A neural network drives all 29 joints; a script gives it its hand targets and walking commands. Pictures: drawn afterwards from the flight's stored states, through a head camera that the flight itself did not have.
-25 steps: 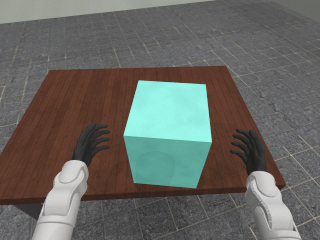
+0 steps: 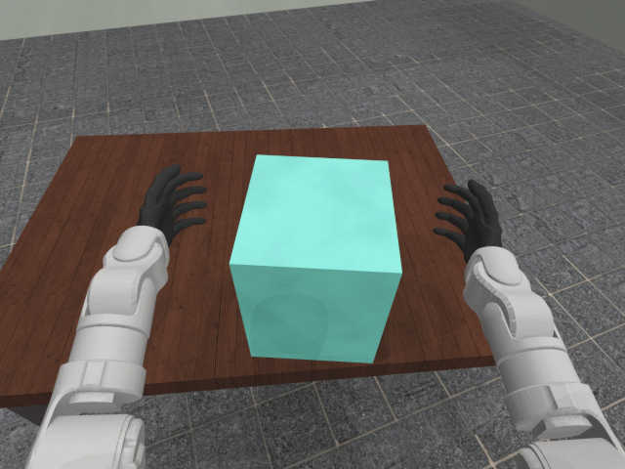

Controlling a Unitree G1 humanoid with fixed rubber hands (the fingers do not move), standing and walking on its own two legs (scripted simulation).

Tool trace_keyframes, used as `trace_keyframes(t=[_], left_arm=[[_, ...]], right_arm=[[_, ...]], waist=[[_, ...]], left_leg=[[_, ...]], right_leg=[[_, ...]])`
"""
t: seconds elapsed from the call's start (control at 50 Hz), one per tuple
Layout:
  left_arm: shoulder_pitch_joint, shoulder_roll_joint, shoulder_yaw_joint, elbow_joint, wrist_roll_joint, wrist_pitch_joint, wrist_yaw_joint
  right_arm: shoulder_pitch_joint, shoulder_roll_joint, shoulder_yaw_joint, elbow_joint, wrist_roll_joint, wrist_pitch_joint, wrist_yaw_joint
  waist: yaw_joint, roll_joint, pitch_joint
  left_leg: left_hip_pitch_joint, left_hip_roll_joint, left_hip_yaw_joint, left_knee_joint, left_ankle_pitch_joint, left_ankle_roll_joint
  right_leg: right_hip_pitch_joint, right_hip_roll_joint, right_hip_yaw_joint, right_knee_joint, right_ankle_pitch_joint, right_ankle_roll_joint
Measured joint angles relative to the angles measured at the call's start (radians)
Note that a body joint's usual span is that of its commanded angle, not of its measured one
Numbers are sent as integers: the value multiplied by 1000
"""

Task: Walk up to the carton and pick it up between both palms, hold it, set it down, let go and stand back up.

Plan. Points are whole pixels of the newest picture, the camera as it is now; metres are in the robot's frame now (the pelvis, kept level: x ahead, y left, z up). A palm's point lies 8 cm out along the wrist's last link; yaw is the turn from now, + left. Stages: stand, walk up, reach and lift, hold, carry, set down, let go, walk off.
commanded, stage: reach and lift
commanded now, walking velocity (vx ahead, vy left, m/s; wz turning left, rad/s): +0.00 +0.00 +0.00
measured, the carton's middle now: (316, 262) +0.43 +0.01 +0.00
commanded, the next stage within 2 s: none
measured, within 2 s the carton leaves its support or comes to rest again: neither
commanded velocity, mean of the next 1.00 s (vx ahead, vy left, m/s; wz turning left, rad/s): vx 0.00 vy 0.00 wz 0.00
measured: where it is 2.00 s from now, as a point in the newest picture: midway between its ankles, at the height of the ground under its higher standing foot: outside the picture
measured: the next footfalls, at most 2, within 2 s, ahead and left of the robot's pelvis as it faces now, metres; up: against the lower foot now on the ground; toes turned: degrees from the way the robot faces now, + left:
none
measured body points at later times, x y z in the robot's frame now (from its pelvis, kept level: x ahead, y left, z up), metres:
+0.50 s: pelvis +0.01 +0.00 +0.00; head +0.03 +0.01 +0.45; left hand +0.47 +0.20 +0.16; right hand +0.45 -0.19 +0.15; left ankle +0.00 +0.12 -0.75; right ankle +0.00 -0.12 -0.75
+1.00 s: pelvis -0.01 +0.00 -0.02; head +0.04 +0.02 +0.43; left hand +0.44 +0.19 +0.06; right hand +0.43 -0.16 +0.05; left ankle +0.00 +0.12 -0.75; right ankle +0.00 -0.12 -0.75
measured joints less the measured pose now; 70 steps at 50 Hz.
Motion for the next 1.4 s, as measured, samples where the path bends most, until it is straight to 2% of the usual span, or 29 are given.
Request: trace_keyframes(t=[0.24,0.48,0.6,0.72,0.88,1.04,1.14,1.32,1.4], left_arm=[[-167,14,-21,155,3,8,22],[-345,32,-67,393,-14,-64,36],[-355,1,-53,514,43,-157,23],[-289,-41,-41,598,71,-293,22],[-300,-68,-82,758,22,-494,53],[-380,-75,-116,984,-9,-671,47],[-402,-82,-153,1044,-46,-719,62],[-418,-92,-169,1041,-75,-744,77],[-425,-96,-161,1041,-73,-753,76]], right_arm=[[-176,-32,-1,170,22,6,12],[-358,-43,10,382,23,-13,16],[-369,-19,35,494,11,-74,11],[-284,35,11,521,-43,-176,3],[-280,76,-49,598,-107,-301,25],[-342,82,-42,792,-110,-434,48],[-355,75,-55,843,-109,-481,58],[-392,45,-16,841,-54,-494,69],[-397,52,-12,834,-54,-488,66]], waist=[[-9,10,-23],[-20,18,-57],[-22,17,-65],[-21,17,-75],[-15,28,-132],[-23,29,-191],[-29,29,-211],[-30,40,-234],[-34,42,-241]], left_leg=[[-35,1,-6,10,-5,1],[-86,6,-19,33,-14,-2],[-82,7,-22,32,-17,-3],[-119,6,-29,56,-23,-4],[-292,4,-40,134,-29,-2],[-414,0,-45,208,-48,0],[-480,-3,-47,253,-59,0],[-569,-2,-41,300,-67,3],[-586,-4,-42,308,-69,2]], right_leg=[[-25,2,-3,-11,6,3],[-63,8,-13,-8,5,1],[-57,9,-14,-14,5,0],[-91,9,-20,9,-3,0],[-264,7,-30,93,-16,1],[-390,1,-35,180,-42,4],[-457,-2,-37,230,-58,4],[-555,-2,-31,286,-68,5],[-576,-4,-31,303,-74,4]])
